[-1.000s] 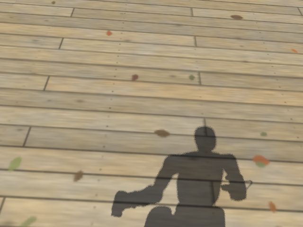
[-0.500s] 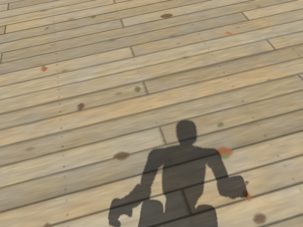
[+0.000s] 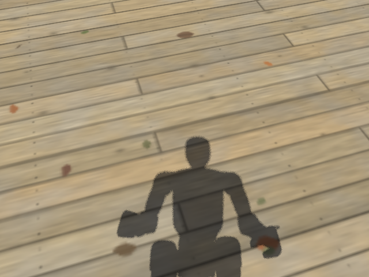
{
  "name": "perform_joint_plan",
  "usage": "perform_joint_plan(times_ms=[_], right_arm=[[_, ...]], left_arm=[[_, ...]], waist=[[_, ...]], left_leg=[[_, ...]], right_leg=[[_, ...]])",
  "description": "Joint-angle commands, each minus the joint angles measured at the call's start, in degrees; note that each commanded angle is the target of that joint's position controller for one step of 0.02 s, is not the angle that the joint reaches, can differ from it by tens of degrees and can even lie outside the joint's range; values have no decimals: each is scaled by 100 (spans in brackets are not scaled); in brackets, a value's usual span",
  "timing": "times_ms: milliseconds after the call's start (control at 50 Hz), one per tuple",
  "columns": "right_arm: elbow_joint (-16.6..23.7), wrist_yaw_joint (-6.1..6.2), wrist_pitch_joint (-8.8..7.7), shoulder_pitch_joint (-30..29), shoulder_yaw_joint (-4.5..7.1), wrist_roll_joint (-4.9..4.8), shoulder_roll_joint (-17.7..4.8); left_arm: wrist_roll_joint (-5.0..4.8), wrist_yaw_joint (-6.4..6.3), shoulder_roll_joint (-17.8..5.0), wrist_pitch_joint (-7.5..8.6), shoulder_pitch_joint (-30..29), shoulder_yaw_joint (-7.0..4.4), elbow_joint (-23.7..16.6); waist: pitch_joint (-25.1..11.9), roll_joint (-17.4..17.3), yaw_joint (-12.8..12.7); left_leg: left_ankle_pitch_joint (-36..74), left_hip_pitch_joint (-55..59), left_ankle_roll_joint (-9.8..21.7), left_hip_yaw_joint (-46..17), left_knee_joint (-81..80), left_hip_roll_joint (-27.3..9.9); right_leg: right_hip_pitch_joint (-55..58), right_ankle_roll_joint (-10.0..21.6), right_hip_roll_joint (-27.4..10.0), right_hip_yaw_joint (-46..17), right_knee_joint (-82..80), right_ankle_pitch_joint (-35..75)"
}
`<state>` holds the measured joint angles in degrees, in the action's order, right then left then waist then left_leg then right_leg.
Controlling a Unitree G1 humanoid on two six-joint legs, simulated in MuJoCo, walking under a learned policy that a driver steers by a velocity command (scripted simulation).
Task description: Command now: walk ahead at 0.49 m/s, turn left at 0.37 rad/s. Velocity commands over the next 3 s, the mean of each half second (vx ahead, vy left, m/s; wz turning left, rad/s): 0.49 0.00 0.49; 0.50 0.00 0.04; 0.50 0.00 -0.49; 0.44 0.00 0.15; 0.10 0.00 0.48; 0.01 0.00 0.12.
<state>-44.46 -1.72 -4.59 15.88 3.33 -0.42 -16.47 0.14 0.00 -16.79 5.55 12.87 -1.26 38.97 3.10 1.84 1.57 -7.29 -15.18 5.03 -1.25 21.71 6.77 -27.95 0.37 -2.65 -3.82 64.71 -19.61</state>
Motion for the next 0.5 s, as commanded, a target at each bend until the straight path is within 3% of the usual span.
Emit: perform_joint_plan(times_ms=[20,80,160,220,240,260,280,300,320,340,360,380,420,500], right_arm=[[458,111,-82,-293,186,-56,-803],[425,188,-40,-134,260,-99,-996],[312,228,72,345,288,-171,-1048],[328,241,149,380,288,-146,-995],[354,235,173,347,261,-124,-891],[391,214,165,372,181,-83,-649],[510,184,146,505,23,38,-177],[744,176,70,1126,-46,-172,-42],[604,214,89,983,82,-268,-654],[661,216,132,432,155,-223,-887],[694,221,169,181,161,-146,-832],[754,209,188,22,181,-91,-779],[795,151,259,12,169,-128,-582],[963,120,314,-384,75,-58,-276]], left_arm=[[98,-17,-492,26,191,-127,-441],[93,-10,-301,44,-534,-29,-643],[-36,30,-450,110,-1082,-94,-791],[-85,43,-660,151,-915,-228,-801],[-85,33,-712,165,-583,-290,-720],[-44,0,-870,183,-61,-380,-645],[36,-47,-1208,170,772,-470,-586],[109,3,-1633,77,1065,-574,-399],[42,40,-1107,65,870,-487,-465],[18,23,-787,48,677,-397,-486],[58,27,-652,40,424,-345,-479],[77,24,-517,33,243,-308,-427],[82,4,-460,74,154,-310,-333],[28,9,-654,135,386,-404,-40]], waist=[[-265,-488,-298],[-101,-495,-32],[-234,-574,212],[-333,-731,16],[-428,-761,-183],[-744,-681,-457],[-1569,180,-721],[-1992,2054,-369],[-1470,1224,-491],[-884,678,-595],[-589,289,-506],[-364,322,-413],[-237,535,-291],[-136,222,-319]], left_leg=[[607,108,1265,-1799,-1209,-1553],[312,-446,975,-1351,-1191,-1205],[-152,-195,690,-1625,-767,-1262],[-464,218,466,-2090,-138,-1414],[-439,166,351,-2098,195,-1310],[-378,-36,159,-1896,957,-1030],[-1464,-677,-79,-1334,2735,-610],[-2807,-2513,-323,-698,4471,-138],[-2385,-3108,-411,-854,5212,-572],[-1832,-3194,-436,-754,5385,-755],[-1415,-2970,-482,-662,5246,-928],[-1158,-2851,-509,-674,4955,-1064],[-892,-2479,-545,-538,4663,-1214],[-493,-2660,-626,-533,3782,-1229]], right_leg=[[-479,-250,-291,-32,-864,127],[-42,-392,-114,95,-2222,1454],[452,-464,175,-29,-3224,2299],[815,-264,175,-105,-3548,1738],[1283,-126,174,-32,-3714,1547],[2098,86,-61,-153,-3824,1346],[3418,466,-1176,-1246,-3867,817],[4541,1364,-2309,-4070,-4650,-735],[4150,1321,-2199,-4298,-4941,-1784],[3635,1098,-1932,-3262,-4919,-1376],[3056,980,-1640,-2419,-4945,-417],[2685,939,-1397,-1843,-5039,246],[2267,875,-1158,-1056,-5301,949],[2322,1102,-1246,-407,-5560,1872]])
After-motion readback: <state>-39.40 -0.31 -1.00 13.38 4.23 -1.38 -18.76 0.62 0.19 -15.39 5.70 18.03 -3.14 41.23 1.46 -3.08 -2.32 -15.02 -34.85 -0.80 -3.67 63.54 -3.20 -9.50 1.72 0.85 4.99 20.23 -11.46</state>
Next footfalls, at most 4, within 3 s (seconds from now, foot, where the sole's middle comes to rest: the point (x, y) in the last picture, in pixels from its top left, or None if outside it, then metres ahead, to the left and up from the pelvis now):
0.28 right None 0.34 -0.15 -0.78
0.78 left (137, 261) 0.52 0.19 -0.78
1.30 right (183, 178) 0.86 0.01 -0.78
1.84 left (136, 124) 1.17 0.23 -0.78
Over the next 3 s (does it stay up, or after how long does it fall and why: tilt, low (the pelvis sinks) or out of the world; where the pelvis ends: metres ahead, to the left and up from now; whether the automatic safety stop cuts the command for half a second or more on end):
stays up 1.21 0.17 0.00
